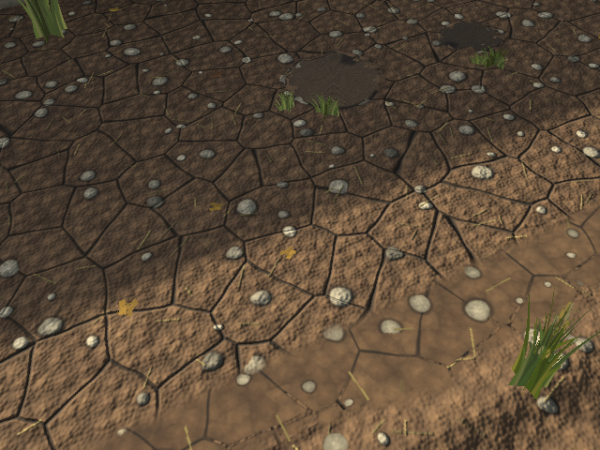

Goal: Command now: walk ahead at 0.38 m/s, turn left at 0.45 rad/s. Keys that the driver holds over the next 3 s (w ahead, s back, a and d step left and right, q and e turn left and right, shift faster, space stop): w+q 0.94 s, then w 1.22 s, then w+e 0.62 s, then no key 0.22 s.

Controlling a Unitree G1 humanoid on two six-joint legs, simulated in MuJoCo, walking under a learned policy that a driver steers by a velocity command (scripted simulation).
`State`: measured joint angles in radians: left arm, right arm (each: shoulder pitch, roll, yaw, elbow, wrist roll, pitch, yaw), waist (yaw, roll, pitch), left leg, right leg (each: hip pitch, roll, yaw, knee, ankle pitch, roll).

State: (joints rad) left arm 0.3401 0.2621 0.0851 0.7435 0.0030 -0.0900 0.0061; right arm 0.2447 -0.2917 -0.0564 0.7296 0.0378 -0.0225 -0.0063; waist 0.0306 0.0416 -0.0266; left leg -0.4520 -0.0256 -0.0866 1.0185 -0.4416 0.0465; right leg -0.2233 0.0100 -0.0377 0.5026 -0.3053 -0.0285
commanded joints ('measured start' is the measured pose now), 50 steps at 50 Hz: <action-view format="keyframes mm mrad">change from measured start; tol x32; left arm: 1 7 120 23 -50 -2 -12 12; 37 -438 116 -20 -169 -5 -42 -33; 43 33 292 50 -76 21 -44 -15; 50 -111 92 -7 -56 7 -22 -14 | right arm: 1 -118 -66 -22 -114 -4 -35 20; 50 49 -71 -26 -133 -9 -9 5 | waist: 1 17 -139 84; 15 -82 -141 -3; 18 -91 271 -362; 50 -17 -144 25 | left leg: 1 -453 105 -57 123 126 -6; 13 -148 71 147 -341 288 11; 16 382 -63 202 -411 295 104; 18 851 359 -776 -681 -25 368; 26 207 178 -262 -799 416 248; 41 328 101 -316 -466 582 107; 44 -316 -22 -124 277 -131 -27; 50 -222 108 -34 162 115 -44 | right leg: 1 271 -315 385 -329 -110 -151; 12 202 -295 -52 -320 277 -93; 16 83 -235 -180 215 811 -16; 18 -513 21 38 879 -306 79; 19 -625 -26 152 943 -216 63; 39 -277 3 117 -34 271 38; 43 666 -412 691 -84 54 -265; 50 109 -248 287 -305 171 -167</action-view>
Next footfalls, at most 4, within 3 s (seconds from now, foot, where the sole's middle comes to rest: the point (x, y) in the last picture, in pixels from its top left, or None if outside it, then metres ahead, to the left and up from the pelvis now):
0.32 left None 0.29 0.20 -0.77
0.84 right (277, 405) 0.64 0.13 -0.77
1.32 left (121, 380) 0.69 0.51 -0.77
1.84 right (150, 257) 1.08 0.52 -0.77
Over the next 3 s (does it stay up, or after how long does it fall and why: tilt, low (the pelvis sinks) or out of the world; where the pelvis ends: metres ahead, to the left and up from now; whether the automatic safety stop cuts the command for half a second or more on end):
stays up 1.37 0.82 -0.01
